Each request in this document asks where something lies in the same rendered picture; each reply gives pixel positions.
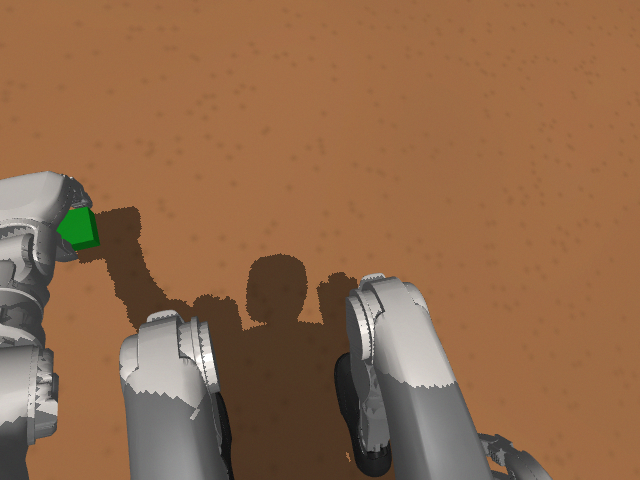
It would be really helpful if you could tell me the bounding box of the left robot foot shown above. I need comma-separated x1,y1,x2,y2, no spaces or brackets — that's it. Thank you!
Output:
215,392,234,480

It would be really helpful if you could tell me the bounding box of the right robot foot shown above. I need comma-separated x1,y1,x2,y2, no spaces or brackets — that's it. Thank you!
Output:
334,352,392,477

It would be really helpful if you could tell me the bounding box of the left robot hand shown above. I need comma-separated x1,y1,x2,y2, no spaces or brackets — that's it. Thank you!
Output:
0,171,93,262

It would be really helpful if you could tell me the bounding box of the right robot hand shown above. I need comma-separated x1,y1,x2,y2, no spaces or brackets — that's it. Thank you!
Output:
478,433,553,480

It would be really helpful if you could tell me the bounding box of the left robot arm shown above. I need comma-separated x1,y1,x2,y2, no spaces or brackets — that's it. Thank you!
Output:
0,218,59,480

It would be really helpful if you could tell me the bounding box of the small box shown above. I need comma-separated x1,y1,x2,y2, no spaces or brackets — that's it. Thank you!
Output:
56,207,100,251

